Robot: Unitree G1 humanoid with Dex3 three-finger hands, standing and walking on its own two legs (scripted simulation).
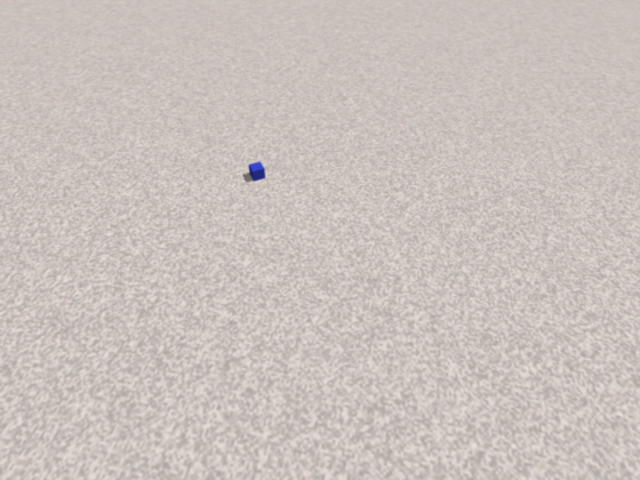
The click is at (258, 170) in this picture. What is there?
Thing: cube
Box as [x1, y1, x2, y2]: [249, 162, 264, 180]
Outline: 260,162 249,164 249,170 253,180 264,177 264,170
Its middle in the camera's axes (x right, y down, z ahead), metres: -0.30 -0.32 +1.92
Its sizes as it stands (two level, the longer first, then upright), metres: 0.059 0.059 0.059
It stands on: the floor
